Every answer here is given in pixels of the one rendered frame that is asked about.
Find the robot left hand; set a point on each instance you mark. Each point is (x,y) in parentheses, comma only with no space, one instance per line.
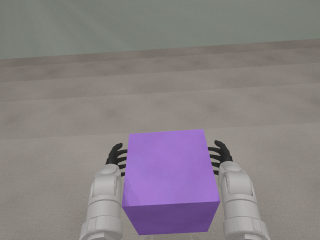
(112,157)

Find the robot right hand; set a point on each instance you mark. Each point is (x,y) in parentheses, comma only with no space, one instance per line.
(224,155)

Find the left robot forearm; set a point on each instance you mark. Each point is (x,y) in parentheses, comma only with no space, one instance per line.
(103,219)

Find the right robot forearm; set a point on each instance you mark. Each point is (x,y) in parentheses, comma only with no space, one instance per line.
(241,212)

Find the carton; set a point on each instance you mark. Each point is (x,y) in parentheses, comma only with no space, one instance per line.
(169,184)

